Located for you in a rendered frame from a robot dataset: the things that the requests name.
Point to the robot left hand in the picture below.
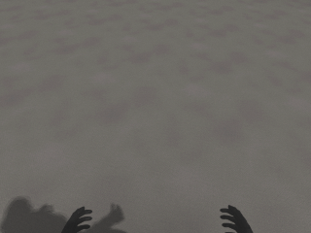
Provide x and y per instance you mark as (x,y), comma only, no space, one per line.
(75,219)

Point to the robot right hand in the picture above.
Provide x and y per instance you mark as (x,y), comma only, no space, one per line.
(241,225)

